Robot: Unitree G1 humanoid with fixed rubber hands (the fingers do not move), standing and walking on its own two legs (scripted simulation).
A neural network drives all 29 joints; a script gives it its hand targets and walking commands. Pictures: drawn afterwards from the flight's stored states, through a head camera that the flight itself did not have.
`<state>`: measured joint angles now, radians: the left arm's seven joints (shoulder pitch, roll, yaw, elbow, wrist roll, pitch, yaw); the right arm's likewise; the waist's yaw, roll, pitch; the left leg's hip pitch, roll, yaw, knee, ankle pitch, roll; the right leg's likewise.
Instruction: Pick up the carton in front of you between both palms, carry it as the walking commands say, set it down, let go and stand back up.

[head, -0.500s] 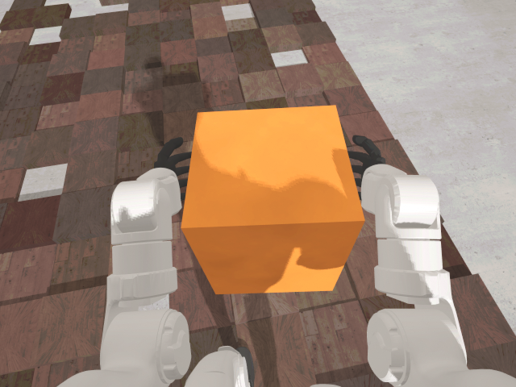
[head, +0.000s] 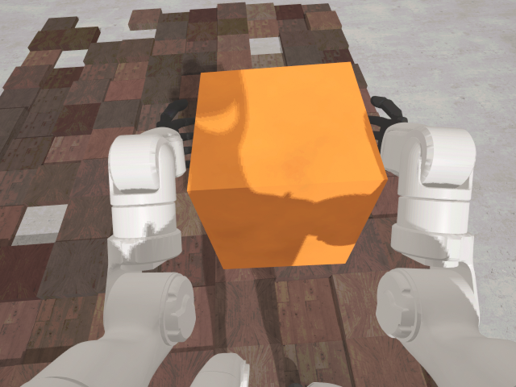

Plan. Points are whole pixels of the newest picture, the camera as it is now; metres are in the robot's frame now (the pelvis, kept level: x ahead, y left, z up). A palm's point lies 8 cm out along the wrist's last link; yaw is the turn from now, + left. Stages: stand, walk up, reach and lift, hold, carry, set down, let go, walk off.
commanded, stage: carry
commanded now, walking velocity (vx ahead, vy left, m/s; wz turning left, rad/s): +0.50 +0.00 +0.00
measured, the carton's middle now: (279, 177) +0.39 +0.02 +0.08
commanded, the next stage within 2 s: none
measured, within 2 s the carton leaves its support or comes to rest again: neither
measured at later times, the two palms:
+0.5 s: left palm (268, 69) +0.65 +0.05 +0.10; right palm (424, 90) +0.60 -0.25 +0.09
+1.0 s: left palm out of the picture +1.01 +0.01 +0.15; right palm out of the picture +0.97 -0.29 +0.15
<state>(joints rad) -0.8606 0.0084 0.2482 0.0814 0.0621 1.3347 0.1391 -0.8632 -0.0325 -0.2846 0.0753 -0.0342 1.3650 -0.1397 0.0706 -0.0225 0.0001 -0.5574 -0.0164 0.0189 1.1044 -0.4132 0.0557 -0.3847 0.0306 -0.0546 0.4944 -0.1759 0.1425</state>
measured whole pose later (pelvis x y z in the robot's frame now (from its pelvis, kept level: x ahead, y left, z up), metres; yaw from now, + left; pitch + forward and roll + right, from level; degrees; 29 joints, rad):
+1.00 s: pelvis +0.61 -0.11 -0.02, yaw -2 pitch +3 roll +2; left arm -0.84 0.07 0.28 0.11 0.01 1.30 0.12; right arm -0.85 -0.01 -0.19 0.12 -0.05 1.31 -0.16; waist -0.08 -0.01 -0.02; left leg -0.52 -0.04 0.16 0.73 -0.26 0.11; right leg -0.32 0.01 0.00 1.13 -0.56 -0.02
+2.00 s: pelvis +1.29 -0.16 +0.00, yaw -2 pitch +5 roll -1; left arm -0.71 -0.03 0.26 -0.06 0.07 1.24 0.11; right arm -0.68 0.02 -0.21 -0.05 -0.02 1.23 -0.17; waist -0.10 0.01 0.05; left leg -0.35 -0.04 0.06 0.50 -0.27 -0.01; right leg -0.67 -0.02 0.01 0.96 -0.39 -0.02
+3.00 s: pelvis +1.89 -0.13 +0.00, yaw -1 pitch +6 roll -1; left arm -0.65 -0.04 0.24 0.04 0.09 1.19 0.11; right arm -0.60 0.05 -0.22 0.04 -0.04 1.17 -0.13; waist -0.07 -0.02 0.03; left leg -0.31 -0.06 0.13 0.46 -0.28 0.13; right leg -0.75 -0.05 -0.02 0.96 -0.23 -0.01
